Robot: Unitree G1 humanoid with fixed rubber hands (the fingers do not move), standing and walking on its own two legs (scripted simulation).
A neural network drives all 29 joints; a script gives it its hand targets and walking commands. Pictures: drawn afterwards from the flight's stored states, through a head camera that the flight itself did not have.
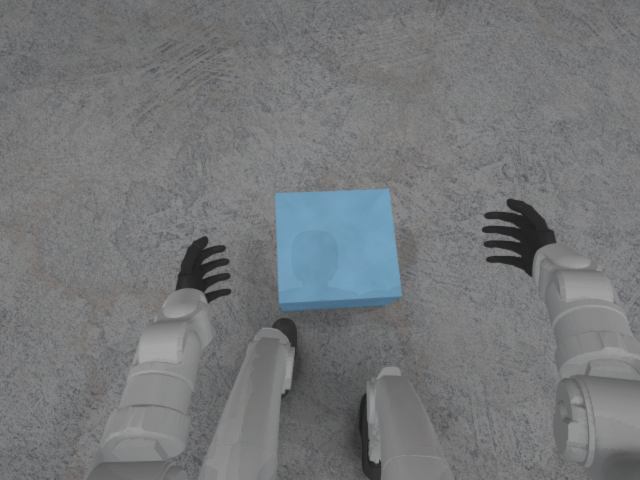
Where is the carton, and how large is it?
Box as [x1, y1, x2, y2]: [275, 189, 401, 311]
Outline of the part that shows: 388,189 275,193 279,304 282,311 385,305 401,296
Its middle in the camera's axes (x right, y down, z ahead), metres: +0.04 +0.03 +1.02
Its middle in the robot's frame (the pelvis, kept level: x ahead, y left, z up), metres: +0.51 -0.02 -0.58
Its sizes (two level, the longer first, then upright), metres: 0.289 0.274 0.186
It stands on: the floor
